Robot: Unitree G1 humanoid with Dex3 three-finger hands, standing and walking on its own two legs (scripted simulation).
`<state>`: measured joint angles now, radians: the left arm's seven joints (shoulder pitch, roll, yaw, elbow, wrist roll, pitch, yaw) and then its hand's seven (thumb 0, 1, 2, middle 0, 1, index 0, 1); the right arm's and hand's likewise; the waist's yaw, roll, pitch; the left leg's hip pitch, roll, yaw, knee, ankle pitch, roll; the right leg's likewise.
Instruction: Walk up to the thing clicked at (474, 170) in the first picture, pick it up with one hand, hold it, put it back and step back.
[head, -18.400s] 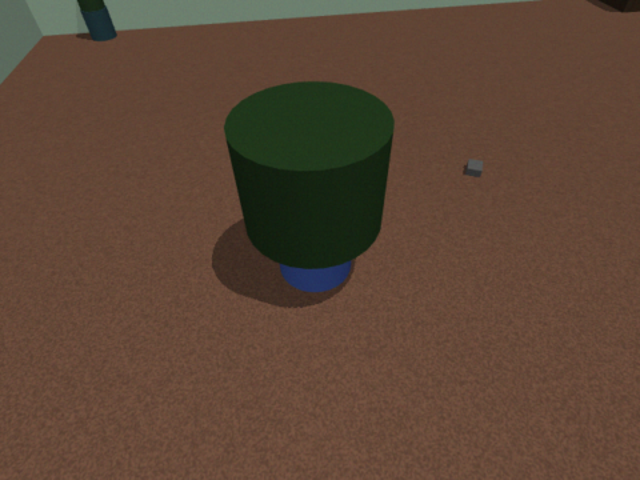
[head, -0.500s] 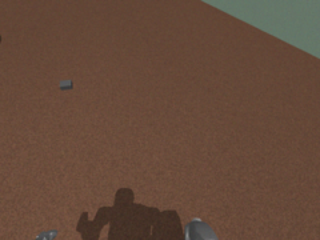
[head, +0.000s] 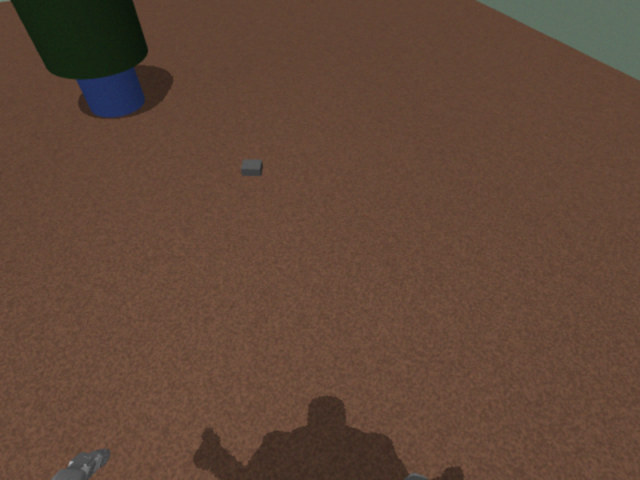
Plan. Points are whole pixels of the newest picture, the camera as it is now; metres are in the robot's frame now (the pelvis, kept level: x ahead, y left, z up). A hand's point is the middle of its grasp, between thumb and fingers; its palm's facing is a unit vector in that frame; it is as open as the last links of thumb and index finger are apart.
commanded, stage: walk up
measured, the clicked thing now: (252, 167) +1.51 +0.42 -0.72
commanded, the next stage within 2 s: stand in 1.20 s
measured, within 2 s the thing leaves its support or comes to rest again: neither
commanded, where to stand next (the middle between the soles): +0.10 +0.00 m, yaw +5 degrees
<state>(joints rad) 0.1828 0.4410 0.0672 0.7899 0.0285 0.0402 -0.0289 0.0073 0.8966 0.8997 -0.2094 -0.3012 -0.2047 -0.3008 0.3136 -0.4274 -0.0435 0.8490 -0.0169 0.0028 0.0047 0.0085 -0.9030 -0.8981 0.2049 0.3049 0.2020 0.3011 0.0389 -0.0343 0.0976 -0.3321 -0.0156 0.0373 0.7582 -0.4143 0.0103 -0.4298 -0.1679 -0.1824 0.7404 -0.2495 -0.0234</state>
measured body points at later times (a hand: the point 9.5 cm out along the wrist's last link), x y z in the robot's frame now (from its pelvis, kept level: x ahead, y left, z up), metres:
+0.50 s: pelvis +0.01 -0.01 +0.02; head +0.03 -0.01 +0.47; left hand +0.00 +0.31 -0.10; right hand +0.14 -0.30 -0.11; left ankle +0.03 +0.11 -0.70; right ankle +0.02 -0.15 -0.71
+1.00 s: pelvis +0.02 +0.00 +0.03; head +0.03 +0.01 +0.48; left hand +0.07 +0.31 -0.11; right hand +0.17 -0.29 -0.09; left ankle +0.03 +0.12 -0.71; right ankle +0.02 -0.15 -0.71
